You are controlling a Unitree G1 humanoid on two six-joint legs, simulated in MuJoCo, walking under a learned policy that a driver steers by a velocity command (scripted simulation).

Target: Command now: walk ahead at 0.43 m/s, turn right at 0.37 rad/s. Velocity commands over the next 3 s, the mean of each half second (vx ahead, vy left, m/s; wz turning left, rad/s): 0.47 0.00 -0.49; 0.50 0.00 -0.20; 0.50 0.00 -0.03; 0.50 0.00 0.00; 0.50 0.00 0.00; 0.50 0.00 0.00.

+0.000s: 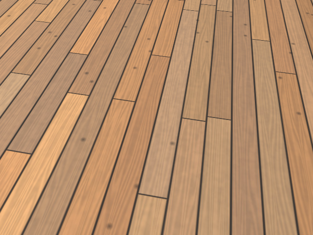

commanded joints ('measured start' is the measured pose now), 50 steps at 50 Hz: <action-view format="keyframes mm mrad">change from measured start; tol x32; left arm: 1 -89 -12 -6 -87 7 10 -14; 50 -19 84 -2 -250 43 -1 11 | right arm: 1 23 -121 -11 -35 -13 -4 -18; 34 -539 -173 -30 -455 8 -35 19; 41 31 -294 -85 -323 8 -27 22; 50 -174 -217 -51 -336 6 -16 24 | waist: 1 6 89 151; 15 152 -151 -385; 50 40 97 24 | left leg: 1 -1 251 -117 -179 397 91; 7 5 271 31 -187 508 82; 12 57 287 97 332 1208 37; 15 -687 -39 -199 1230 -250 -35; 29 -523 86 -142 301 469 -72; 36 -579 51 -143 161 272 8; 39 -31 131 -223 161 324 131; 41 444 431 -864 6 19 318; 50 -150 226 -304 -183 370 213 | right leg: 1 -211 -41 6 -104 100 23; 12 363 129 -216 -503 89 -111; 15 1056 -317 836 -831 -150 -405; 23 305 -84 229 -960 253 -229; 38 616 -102 205 -632 612 -88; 41 -98 130 97 122 -359 38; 50 -83 -88 -11 -167 28 82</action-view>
